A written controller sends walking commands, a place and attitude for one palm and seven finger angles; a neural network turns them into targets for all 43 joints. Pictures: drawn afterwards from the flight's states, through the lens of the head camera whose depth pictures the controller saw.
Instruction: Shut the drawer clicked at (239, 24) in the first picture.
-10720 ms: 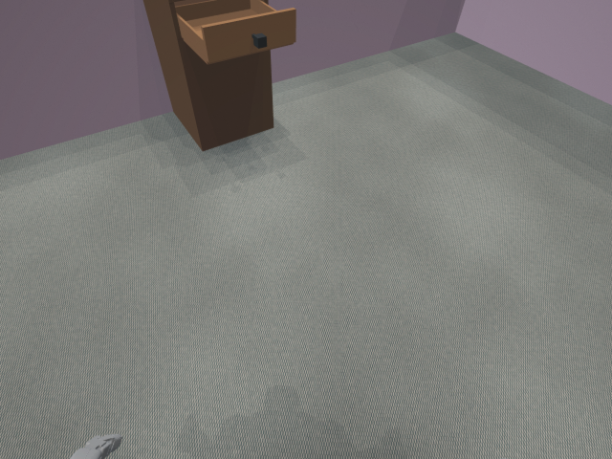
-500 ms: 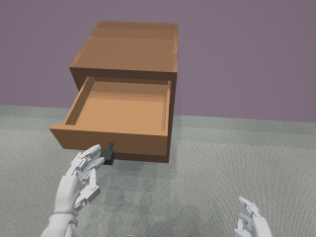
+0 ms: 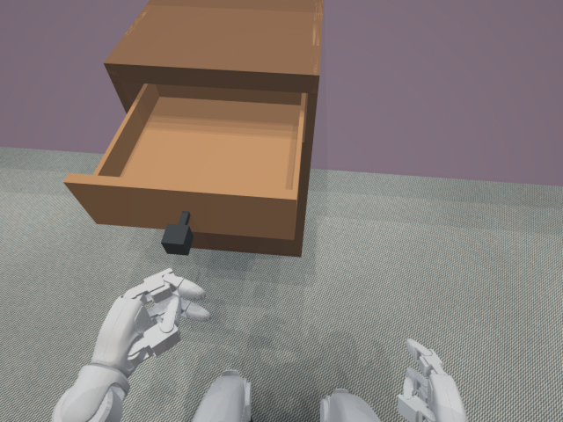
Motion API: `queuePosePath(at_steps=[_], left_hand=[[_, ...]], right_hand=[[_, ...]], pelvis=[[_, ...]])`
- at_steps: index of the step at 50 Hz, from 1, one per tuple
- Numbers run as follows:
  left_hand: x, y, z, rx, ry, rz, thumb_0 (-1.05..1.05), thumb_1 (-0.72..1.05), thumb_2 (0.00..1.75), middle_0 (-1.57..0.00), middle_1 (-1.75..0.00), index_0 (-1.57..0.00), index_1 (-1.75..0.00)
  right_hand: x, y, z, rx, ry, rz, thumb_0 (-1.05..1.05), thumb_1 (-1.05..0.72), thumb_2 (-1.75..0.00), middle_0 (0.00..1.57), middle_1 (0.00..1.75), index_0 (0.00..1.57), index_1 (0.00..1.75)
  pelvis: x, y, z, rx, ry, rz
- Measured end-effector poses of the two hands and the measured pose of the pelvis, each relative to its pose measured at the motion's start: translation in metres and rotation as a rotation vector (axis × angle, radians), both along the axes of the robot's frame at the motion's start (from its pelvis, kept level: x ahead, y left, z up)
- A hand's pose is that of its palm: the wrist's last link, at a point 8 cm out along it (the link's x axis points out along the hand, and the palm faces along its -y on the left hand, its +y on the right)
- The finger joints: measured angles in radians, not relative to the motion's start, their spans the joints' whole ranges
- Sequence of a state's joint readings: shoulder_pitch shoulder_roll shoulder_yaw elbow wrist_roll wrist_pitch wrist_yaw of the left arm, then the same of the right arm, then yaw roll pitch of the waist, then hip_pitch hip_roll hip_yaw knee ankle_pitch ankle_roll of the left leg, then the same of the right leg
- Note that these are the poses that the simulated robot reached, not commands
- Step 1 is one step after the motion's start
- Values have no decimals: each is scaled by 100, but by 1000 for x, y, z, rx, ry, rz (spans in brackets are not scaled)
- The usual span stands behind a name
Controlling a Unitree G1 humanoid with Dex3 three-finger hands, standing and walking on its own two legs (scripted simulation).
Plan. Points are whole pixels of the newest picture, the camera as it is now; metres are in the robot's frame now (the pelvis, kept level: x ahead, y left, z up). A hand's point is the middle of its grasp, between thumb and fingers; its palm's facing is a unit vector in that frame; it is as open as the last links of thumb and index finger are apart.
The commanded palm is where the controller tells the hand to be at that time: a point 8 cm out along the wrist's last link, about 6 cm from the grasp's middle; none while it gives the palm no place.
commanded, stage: raise the hand and make a fist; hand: left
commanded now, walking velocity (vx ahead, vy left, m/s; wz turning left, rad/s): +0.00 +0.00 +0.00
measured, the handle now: (180, 230) +0.42 +0.19 -0.03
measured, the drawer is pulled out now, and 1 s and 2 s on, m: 0.28 0.28 0.28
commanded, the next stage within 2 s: bring the fist close to the handle in 1.12 s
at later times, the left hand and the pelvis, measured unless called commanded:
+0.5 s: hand (131, 330) +0.22 +0.18 +0.08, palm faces -0.01 -1.00 -0.04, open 3.1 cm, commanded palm +0.19 +0.24 +0.07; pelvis +0.03 +0.02 +0.01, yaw +1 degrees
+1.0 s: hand (152, 332) +0.22 +0.16 +0.06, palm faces -0.10 -0.99 -0.04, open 3.3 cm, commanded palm +0.20 +0.23 +0.07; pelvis +0.02 +0.02 +0.01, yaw +0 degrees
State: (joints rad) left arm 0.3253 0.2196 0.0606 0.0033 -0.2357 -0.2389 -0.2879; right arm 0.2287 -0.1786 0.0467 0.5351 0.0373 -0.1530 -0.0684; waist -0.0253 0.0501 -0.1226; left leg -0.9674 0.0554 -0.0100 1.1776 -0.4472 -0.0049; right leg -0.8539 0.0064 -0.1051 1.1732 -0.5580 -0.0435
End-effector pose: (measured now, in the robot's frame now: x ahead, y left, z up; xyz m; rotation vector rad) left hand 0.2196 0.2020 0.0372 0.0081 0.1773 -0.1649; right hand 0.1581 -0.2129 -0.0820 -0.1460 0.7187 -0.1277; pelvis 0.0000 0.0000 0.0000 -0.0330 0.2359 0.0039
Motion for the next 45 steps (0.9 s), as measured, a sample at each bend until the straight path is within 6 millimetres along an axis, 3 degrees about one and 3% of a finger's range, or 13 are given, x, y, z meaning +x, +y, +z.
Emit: queuePosePath(at_steps=[6, 9, 13, 17, 24, 27, 34, 40, 45], left_hand=[[-11, 37, 23, 59, -63, 219, 2, 90, 90, -92, -109, -93, -109], [-18, 48, 28, 98, -118, 211, 2, 91, 90, -98, -116, -98, -116], [-23, 39, 16, 55, -76, 113, 2, 91, 90, -106, -125, -106, -125], [-23, 27, 12, 15, -55, 56, 2, 91, 90, -114, -133, -115, -133], [-18, 36, 39, 27, -173, 151, 2, 90, 90, -128, -148, -128, -148], [-21, 34, 38, 30, -141, 136, 2, 91, 90, -133, -153, -133, -153], [-28, 27, 28, 22, -67, 88, 2, 90, 90, -138, -158, -138, -159], [-20, 36, 43, 42, -166, 133, 2, 90, 90, -139, -160, -139, -160], [-13, 23, 39, 29, -120, 77, 2, 91, 90, -139, -160, -140, -160]], right_hand=[[-18, -24, 8, -58, 86, -75, 2, -90, -90, 20, 30, 21, 30], [-11, -32, 10, -91, 86, -60, 2, -90, -90, 20, 30, 21, 30], [10, -35, 15, -115, 27, -45, 2, -90, -90, 20, 30, 20, 30], [35, -26, 27, -118, -57, -27, 2, -90, -90, 20, 30, 20, 30], [66, 7, 40, -61, -137, 42, 2, -90, -90, 20, 30, 20, 30], [72, 19, 43, -34, -145, 68, 2, -90, -90, 20, 30, 21, 30], [65, 27, 43, -34, -123, 85, 2, -90, -90, 20, 30, 21, 30], [45, 16, 34, -58, -62, 73, 2, -90, -90, 20, 30, 21, 30], [30, 5, 30, -58, -27, 29, 2, -90, -90, 20, 30, 21, 30]], pelvis=[[17, 2, 12, 6, 5, -11], [20, 4, 10, -1, 16, 0], [21, 10, 7, -10, 25, 8], [23, 15, 7, -13, 28, 6], [26, 19, 9, -16, 13, 13], [26, 20, 11, -18, 7, 16], [24, 22, 12, -21, -2, 17], [22, 21, 10, -27, -1, 21], [22, 22, 12, -23, -1, 16]])
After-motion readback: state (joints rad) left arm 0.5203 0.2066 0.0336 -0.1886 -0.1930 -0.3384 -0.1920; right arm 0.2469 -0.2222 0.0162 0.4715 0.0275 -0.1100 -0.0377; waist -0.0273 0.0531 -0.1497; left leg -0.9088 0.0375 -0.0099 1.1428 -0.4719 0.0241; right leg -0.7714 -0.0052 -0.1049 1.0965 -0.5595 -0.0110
